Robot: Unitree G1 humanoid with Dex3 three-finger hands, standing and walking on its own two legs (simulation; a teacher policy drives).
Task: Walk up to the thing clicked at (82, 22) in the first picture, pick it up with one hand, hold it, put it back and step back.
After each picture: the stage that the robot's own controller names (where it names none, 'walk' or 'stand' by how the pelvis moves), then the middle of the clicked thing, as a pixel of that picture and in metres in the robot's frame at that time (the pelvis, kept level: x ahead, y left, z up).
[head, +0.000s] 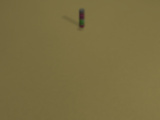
stand; (81, 18) +1.76 -0.05 -0.65
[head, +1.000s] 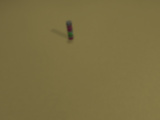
walk; (69, 30) +1.63 +0.20 -0.64
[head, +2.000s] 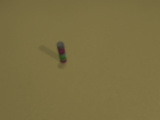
walk; (61, 52) +1.09 +0.25 -0.64
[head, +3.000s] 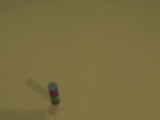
walk; (54, 94) +0.66 +0.22 -0.63
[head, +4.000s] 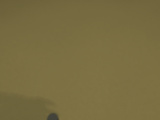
stand; out of the picture +0.41 +0.21 -0.63
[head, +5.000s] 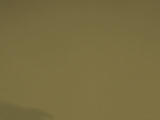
walk; out of the picture +0.38 +0.22 -0.66
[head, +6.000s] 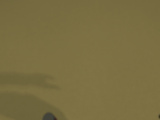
stand; out of the picture +0.32 +0.23 -0.62
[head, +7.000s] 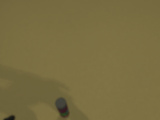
stand; (62, 108) +0.42 +0.15 -0.60
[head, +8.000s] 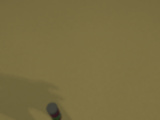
stand; (54, 112) +0.38 +0.20 -0.61
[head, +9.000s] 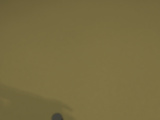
stand; out of the picture +0.40 +0.21 -0.62
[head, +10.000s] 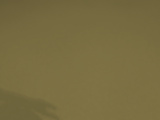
stand; out of the picture +0.38 +0.21 -0.66
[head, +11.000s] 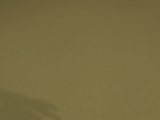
stand; out of the picture +0.37 +0.21 -0.66
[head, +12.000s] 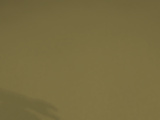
stand; out of the picture +0.36 +0.21 -0.66
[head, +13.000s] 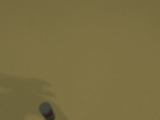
go down; (47, 112) +0.39 +0.21 -0.59
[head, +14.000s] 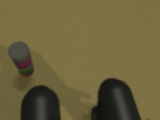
go down; (23, 61) +0.45 +0.21 -0.25
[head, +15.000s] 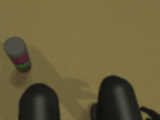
close in; (20, 57) +0.46 +0.21 -0.24
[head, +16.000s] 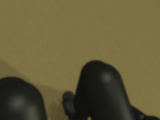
close; out of the picture +0.44 +0.24 -0.16
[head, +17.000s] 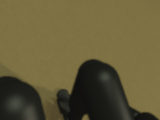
close; out of the picture +0.44 +0.25 -0.16
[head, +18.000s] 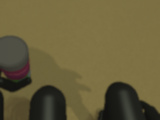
lift; (16, 68) +0.35 +0.22 -0.02
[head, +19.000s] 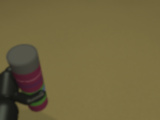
hold; (31, 83) +0.32 +0.16 +0.09
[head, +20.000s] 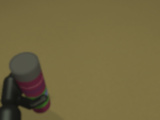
hold; (34, 87) +0.31 +0.16 +0.05
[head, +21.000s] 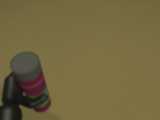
hold; (34, 87) +0.32 +0.16 +0.05
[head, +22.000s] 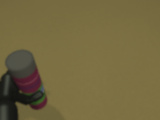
crouch; (30, 84) +0.34 +0.17 +0.02
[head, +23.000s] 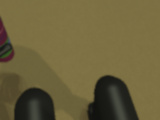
lower; out of the picture +0.48 +0.21 -0.04
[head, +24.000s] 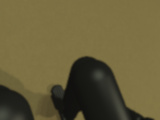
lower; out of the picture +0.47 +0.26 -0.16
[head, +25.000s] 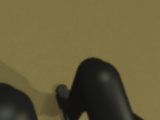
lower; out of the picture +0.46 +0.26 -0.16
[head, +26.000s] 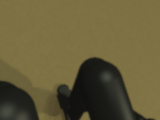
lower; out of the picture +0.44 +0.25 -0.17
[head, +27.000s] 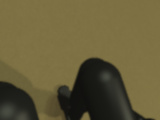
lower; out of the picture +0.44 +0.25 -0.16
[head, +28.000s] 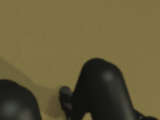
draw back; out of the picture +0.43 +0.25 -0.16
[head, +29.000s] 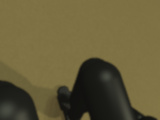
withdraw; out of the picture +0.43 +0.25 -0.17
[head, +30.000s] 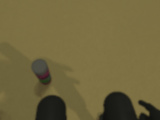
walk; (43, 73) +0.45 +0.19 -0.37
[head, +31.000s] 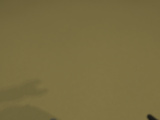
stand; out of the picture +0.38 +0.18 -0.59
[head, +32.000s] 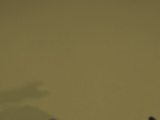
stand; out of the picture +0.38 +0.19 -0.60
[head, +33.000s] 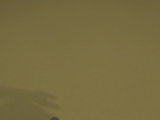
stand; out of the picture +0.39 +0.18 -0.62
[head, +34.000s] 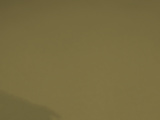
stand; out of the picture +0.39 +0.19 -0.65
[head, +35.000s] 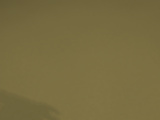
stand; out of the picture +0.36 +0.21 -0.66
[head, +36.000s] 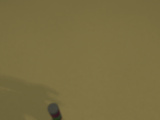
walk; (55, 113) +0.40 +0.18 -0.64
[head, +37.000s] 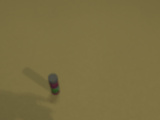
walk; (54, 85) +0.62 +0.18 -0.64
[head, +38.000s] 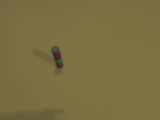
walk; (57, 57) +0.94 +0.28 -0.63
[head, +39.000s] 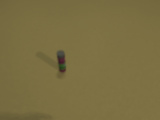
stand; (61, 62) +0.96 +0.18 -0.64
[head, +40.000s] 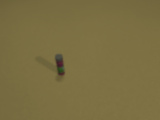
stand; (60, 65) +0.99 +0.19 -0.66
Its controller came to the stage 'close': yes
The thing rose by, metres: 0.69
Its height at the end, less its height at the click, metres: +0.00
